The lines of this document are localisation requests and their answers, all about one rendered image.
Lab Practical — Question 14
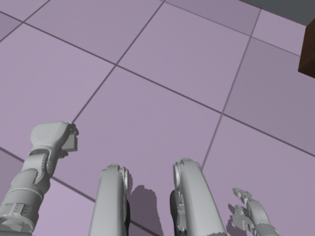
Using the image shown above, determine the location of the small box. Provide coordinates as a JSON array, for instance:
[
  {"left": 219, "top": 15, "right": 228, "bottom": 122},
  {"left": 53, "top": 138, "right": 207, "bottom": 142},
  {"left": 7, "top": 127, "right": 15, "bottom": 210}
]
[{"left": 62, "top": 135, "right": 78, "bottom": 152}]

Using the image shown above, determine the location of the right robot hand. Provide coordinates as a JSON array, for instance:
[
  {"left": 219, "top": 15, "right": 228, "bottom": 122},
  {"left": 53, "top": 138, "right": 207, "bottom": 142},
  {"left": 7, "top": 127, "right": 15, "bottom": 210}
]
[{"left": 232, "top": 188, "right": 270, "bottom": 234}]

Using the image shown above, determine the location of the left robot hand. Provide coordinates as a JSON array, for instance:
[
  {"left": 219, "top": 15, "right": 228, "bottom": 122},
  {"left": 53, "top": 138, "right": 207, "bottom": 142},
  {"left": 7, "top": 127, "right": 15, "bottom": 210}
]
[{"left": 30, "top": 121, "right": 79, "bottom": 159}]

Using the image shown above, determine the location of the right robot arm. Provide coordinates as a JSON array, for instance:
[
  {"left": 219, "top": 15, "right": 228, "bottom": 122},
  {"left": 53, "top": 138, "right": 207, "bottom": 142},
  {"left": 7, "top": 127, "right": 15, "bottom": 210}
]
[{"left": 253, "top": 223, "right": 281, "bottom": 236}]

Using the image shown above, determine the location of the left robot arm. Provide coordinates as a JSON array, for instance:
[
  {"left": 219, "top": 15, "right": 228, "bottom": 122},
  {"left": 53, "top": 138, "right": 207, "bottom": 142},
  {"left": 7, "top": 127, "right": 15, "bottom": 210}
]
[{"left": 0, "top": 146, "right": 59, "bottom": 236}]

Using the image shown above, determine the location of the right robot foot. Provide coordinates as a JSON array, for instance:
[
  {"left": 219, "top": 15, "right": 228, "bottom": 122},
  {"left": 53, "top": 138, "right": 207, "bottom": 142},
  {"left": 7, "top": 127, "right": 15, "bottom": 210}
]
[{"left": 170, "top": 190, "right": 187, "bottom": 236}]

